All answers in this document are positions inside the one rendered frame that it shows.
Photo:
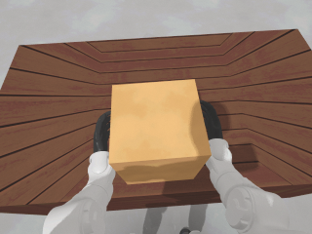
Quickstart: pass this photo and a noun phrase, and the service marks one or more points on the right robot forearm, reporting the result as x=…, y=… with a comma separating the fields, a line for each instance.
x=223, y=175

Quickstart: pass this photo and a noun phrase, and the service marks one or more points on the left robot hand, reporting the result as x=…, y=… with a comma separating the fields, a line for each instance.
x=101, y=134

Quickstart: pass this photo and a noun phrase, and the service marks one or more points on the right robot hand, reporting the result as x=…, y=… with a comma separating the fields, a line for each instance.
x=211, y=120

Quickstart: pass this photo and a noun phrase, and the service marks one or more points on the carton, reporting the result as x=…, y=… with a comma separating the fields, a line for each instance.
x=157, y=132

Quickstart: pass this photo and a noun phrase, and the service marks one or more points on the right robot upper arm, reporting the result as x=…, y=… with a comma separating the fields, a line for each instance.
x=254, y=211

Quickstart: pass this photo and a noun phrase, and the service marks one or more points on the left robot forearm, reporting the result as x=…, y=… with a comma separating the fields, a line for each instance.
x=99, y=186

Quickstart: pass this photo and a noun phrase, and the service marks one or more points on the left robot upper arm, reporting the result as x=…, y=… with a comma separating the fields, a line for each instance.
x=80, y=217

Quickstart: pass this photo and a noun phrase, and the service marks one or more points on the pedestal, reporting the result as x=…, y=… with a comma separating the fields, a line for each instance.
x=258, y=82

